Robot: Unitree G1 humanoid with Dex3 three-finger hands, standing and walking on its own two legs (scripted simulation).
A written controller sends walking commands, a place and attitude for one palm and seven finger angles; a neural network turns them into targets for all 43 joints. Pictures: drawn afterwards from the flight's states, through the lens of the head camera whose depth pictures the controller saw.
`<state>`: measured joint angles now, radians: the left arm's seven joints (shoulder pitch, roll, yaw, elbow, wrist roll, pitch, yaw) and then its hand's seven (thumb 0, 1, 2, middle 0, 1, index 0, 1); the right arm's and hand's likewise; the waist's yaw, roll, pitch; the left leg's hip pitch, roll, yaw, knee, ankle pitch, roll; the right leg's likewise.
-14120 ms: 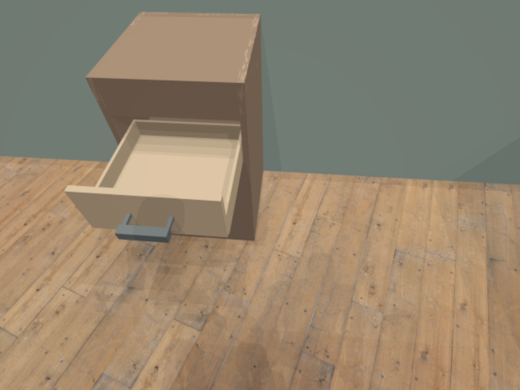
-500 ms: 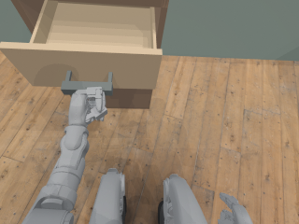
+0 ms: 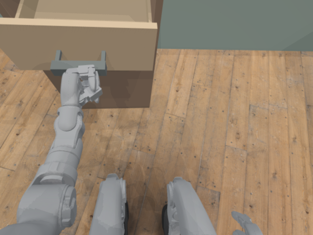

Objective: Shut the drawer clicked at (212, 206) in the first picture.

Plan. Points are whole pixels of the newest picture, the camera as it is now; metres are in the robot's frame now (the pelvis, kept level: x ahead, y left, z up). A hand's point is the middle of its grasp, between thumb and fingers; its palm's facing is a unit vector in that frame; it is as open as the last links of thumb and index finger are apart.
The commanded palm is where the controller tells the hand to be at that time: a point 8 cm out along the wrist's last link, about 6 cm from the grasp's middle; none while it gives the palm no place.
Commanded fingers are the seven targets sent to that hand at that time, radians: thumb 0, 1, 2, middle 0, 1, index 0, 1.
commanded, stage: push the drawer shut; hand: left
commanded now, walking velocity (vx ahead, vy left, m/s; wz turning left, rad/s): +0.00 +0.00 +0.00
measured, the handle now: (80, 61) +0.55 +0.19 +0.02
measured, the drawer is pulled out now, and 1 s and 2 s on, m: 0.12 0.00 0.00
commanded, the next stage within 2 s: pull the fist back off the drawer in 1.34 s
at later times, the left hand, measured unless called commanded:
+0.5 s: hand (99, 64) +0.54 +0.14 +0.01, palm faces +0.02 -1.00 -0.06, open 2.8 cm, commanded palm +0.54 +0.17 +0.02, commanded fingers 0.00 0.90 0.90 -1.40 -1.60 -1.40 -1.60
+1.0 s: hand (96, 50) +0.59 +0.15 +0.01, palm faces +0.02 -1.00 -0.04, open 2.8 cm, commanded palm +0.60 +0.16 +0.02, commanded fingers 0.00 0.90 0.90 -1.40 -1.60 -1.40 -1.60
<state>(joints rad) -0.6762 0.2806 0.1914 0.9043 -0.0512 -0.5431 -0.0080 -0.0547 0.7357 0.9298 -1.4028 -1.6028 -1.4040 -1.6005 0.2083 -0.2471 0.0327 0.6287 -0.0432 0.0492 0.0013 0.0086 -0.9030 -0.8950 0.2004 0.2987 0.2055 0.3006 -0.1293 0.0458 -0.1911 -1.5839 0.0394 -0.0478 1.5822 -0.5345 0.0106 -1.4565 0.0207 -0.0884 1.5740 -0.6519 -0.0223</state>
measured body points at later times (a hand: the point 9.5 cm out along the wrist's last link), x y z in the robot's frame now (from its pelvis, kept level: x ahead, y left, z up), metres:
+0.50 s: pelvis +0.00 +0.00 -0.02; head +0.19 +0.03 +0.39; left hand +0.54 +0.19 +0.02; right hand +0.03 -0.26 -0.13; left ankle +0.08 +0.11 -0.54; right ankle +0.04 -0.11 -0.54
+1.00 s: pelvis +0.00 +0.01 -0.03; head +0.21 +0.05 +0.36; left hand +0.58 +0.20 +0.02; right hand +0.00 -0.25 -0.13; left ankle +0.08 +0.11 -0.54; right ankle +0.04 -0.11 -0.54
